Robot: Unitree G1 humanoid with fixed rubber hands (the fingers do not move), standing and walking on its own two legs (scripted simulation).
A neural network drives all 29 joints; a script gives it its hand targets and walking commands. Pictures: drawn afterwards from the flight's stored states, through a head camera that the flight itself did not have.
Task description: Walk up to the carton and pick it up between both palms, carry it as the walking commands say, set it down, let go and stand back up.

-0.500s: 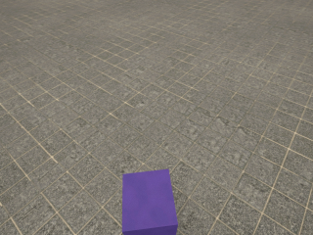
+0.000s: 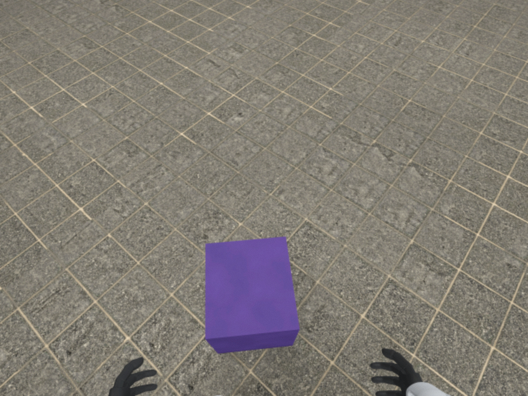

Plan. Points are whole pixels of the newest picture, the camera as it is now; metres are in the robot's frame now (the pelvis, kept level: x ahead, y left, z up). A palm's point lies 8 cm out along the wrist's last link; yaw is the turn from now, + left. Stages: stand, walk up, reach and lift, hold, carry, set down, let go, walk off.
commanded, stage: reach and lift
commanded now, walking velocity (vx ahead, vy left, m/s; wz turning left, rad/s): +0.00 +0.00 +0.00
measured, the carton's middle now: (250, 296) +0.45 +0.07 -0.61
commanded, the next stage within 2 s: none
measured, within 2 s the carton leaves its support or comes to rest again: neither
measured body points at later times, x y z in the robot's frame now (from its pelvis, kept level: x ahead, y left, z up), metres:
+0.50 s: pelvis -0.08 +0.01 -0.06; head +0.10 +0.02 +0.36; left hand +0.23 +0.25 -0.16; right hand +0.27 -0.21 -0.16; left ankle +0.01 +0.13 -0.72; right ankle -0.02 -0.10 -0.72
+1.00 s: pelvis -0.08 +0.02 -0.09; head +0.20 +0.03 +0.26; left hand +0.39 +0.27 -0.19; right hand +0.43 -0.18 -0.19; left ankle +0.01 +0.13 -0.72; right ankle -0.02 -0.10 -0.72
